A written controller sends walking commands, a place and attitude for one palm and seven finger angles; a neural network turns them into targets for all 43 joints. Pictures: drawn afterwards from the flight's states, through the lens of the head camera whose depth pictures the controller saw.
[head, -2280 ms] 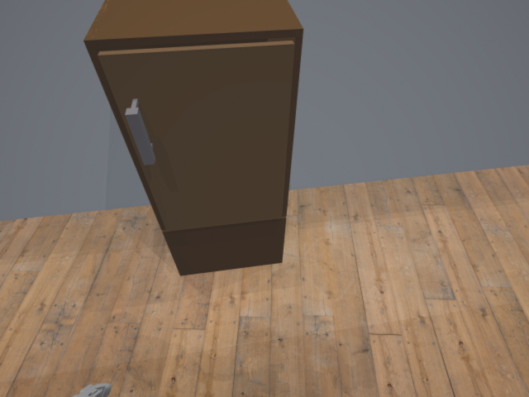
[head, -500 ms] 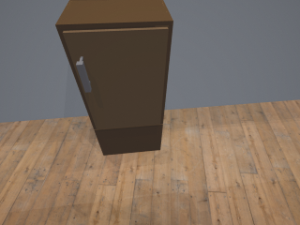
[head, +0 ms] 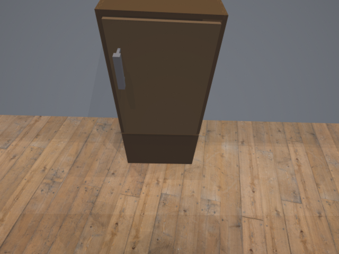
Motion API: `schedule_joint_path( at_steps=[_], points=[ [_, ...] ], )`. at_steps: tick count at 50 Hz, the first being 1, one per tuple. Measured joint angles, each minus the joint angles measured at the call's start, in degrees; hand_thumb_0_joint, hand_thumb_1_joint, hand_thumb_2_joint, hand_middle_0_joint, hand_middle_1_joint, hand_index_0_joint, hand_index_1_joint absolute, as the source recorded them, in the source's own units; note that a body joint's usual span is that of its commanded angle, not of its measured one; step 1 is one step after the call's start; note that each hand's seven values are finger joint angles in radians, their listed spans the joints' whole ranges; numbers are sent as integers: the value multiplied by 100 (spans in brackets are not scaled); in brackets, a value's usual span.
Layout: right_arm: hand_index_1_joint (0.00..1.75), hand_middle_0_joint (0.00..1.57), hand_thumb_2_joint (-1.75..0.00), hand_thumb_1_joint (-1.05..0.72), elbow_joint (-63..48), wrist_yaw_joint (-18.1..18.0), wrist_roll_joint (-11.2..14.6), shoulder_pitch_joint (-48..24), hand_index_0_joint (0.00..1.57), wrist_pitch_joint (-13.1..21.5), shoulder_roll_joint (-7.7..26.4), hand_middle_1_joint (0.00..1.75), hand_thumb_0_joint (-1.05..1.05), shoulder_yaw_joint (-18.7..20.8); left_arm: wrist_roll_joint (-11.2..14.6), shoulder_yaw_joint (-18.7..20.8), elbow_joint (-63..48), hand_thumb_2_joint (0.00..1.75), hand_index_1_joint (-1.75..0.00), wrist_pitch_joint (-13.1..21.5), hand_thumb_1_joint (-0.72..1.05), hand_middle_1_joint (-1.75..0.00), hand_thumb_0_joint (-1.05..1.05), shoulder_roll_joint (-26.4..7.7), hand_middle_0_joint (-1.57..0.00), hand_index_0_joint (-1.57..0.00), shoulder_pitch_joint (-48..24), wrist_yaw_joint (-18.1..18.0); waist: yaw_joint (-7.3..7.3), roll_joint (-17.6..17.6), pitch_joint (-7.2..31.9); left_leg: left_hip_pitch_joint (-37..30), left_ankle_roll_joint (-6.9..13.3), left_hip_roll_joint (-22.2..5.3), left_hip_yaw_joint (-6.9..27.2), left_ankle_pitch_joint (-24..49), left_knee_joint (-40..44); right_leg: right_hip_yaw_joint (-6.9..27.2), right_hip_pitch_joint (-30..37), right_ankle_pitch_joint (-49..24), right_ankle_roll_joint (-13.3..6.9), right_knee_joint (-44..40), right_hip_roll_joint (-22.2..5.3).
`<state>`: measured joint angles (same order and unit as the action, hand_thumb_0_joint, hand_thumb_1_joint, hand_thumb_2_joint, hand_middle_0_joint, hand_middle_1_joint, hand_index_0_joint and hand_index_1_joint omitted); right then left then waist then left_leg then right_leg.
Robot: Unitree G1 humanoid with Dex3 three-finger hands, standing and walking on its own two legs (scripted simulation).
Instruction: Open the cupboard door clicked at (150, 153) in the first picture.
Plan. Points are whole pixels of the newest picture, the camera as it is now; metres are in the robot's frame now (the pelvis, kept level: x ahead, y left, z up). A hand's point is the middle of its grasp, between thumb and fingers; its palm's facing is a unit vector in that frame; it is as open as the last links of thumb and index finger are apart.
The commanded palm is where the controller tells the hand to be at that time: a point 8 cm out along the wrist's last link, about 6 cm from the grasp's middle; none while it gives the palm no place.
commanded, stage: take the last steps up to it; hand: left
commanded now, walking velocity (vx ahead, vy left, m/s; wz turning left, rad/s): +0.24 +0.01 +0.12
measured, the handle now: (120, 69) +0.72 +0.24 +0.02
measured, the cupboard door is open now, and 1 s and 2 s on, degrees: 0 0 0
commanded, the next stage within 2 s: come to a stop and stand still in 0.42 s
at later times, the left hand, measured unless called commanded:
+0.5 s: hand (109, 243) +0.17 +0.17 -0.16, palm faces +0.06 -0.98 -0.20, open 7.4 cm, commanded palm none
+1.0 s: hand out of the picture +0.13 +0.20 -0.17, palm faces +0.18 -0.96 -0.23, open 7.4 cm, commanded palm none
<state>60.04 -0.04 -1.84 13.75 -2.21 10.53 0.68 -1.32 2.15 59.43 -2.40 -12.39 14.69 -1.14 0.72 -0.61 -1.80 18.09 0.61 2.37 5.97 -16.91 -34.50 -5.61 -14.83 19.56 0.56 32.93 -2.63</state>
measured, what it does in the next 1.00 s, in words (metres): walks ahead: right foot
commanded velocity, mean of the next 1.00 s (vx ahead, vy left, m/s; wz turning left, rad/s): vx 0.01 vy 0.02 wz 0.02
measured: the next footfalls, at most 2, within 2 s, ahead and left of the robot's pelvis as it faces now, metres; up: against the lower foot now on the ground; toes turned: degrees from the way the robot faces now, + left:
right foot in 0.50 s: +0.21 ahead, -0.10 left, +0.00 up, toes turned -1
left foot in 1.02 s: +0.19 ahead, +0.15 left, +0.00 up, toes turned +8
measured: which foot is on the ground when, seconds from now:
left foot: down 0.00-0.50, up 0.52-1.00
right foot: down 0.00-0.16, up 0.18-0.48, down 0.50-1.00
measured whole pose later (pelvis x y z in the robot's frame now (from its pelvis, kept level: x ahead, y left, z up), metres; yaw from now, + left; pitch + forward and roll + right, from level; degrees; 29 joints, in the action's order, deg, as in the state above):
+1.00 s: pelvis +0.16 +0.02 +0.00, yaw +6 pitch -1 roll +0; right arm 56.8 -0.8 -0.7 5.0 -2.2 11.3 3.1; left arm -1.9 2.6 58.9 -1.4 -9.6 17.4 -2.4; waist 2.9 -0.6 -4.8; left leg 18.7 -2.2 -0.9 -1.4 -18.1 -39.0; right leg -6.4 -14.3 15.7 -0.4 30.9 -3.3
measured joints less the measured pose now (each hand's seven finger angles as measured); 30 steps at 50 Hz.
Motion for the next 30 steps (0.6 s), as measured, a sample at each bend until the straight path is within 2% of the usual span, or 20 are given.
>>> schedule_joint_path(
  at_steps=[4,6,8,11,13,15,18,22,24,25,26,28,30],
  points=[
    [30,20,-90,-90,-40,-6,-27,274,20,38,-3,30,1,23,-31,41,30,90,-30,61,90,-30,0,-38,-20,-20,229,35,-3,-54,194,69,109,-78,-134,-472,-251,-110,102,63,-8,-37,-61],
    [30,20,-90,-90,-26,-4,-27,395,20,99,12,30,1,37,-20,52,79,90,-30,117,90,-30,0,-47,-20,-20,322,42,-25,-92,204,13,108,-174,-321,-282,-324,-181,206,-31,45,49,-141],
    [30,20,-90,-90,19,-9,-28,513,20,157,16,30,1,47,-9,53,163,90,-30,113,90,-30,0,-38,-20,-20,423,55,-21,-152,258,-105,49,-129,-410,-244,-367,-164,274,251,81,255,-240],
    [30,20,-90,-90,36,-60,-36,649,20,289,-46,30,1,44,-39,47,278,90,-30,34,90,-30,0,9,-20,-20,502,67,-55,-170,358,-317,144,-86,-524,-414,-171,92,-92,882,-46,1249,-106],
    [30,20,-90,-90,26,-113,-22,750,20,390,-120,30,1,13,-59,34,293,90,-30,61,90,-30,1,51,-20,-20,414,89,-149,-129,303,-525,178,-64,-504,-255,215,157,-489,877,-102,2055,11],
    [30,20,-90,-90,64,-143,-10,859,20,458,-195,30,0,-30,-49,22,233,90,-30,131,91,-30,1,96,-20,-20,258,118,-220,-73,206,-746,183,-38,-425,-66,657,155,-809,714,-92,2400,57],
    [30,20,-90,-90,200,-167,8,993,20,487,-272,30,0,-61,-12,-5,61,90,-30,216,91,-30,1,195,-20,-20,2,145,-247,40,69,-1029,155,-27,-312,132,1166,146,-1065,442,-28,2114,49],
    [30,20,-90,-90,404,-175,4,1070,20,445,-293,30,1,-23,18,-19,-101,90,-30,290,90,-30,1,351,-20,-20,-265,155,-268,163,-58,-1288,54,-31,-267,2,1267,160,-927,113,-23,942,36],
    [30,21,-90,-90,489,-172,19,1103,20,418,-285,30,1,6,17,-13,-132,90,-30,353,90,-30,0,401,-20,-20,-314,154,-256,183,-66,-1356,-18,-37,-301,-261,1029,129,-639,-353,-37,201,63],
    [30,21,-90,-90,523,-164,39,1135,20,416,-283,30,1,19,9,-12,-139,90,-30,406,90,-30,0,410,-20,-20,-314,148,-234,178,-53,-1341,-59,-39,-317,-466,781,119,-478,-657,-106,-90,77],
    [30,21,-90,-90,570,-152,61,1116,20,404,-259,30,1,35,-8,-6,-107,90,-30,464,90,-30,0,452,-20,-20,-341,124,-225,255,-69,-1226,-35,-112,-339,-673,338,65,-445,-732,-227,1,141],
    [30,20,-90,-90,598,-134,72,1048,20,322,-234,30,1,74,20,4,-87,90,-30,521,91,-30,0,509,-20,-20,-341,67,-263,337,-59,-762,36,-212,-424,-1122,-917,-101,-298,-481,-381,137,192],
    [30,20,-90,-90,600,-139,74,917,20,264,-221,30,1,93,51,39,-90,90,-30,535,93,-30,-1,487,-20,-21,-310,-16,-216,310,-26,-324,27,-288,-573,-1074,-1740,-185,-55,-378,-439,-55,214]
  ],
)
